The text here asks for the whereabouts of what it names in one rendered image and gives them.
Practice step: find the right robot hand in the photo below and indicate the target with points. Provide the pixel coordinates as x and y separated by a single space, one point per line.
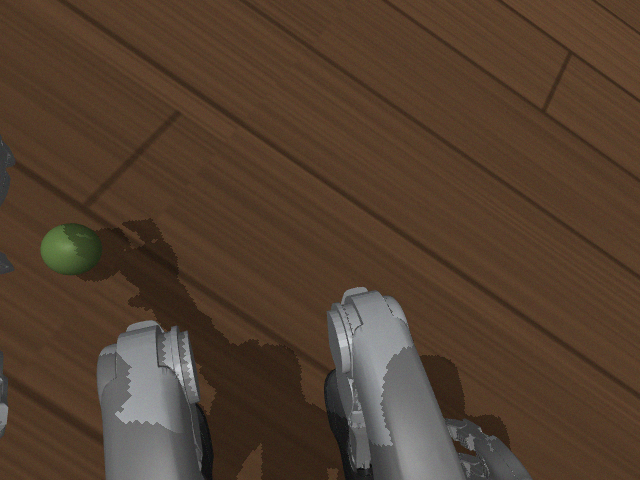
493 461

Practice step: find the ball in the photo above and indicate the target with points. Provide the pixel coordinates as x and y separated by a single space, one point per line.
71 249

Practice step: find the right robot foot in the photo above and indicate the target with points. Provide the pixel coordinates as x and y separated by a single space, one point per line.
340 428

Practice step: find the left robot foot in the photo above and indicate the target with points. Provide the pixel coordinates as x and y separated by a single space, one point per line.
208 456

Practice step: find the left robot hand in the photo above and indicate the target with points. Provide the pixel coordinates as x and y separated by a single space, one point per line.
7 159

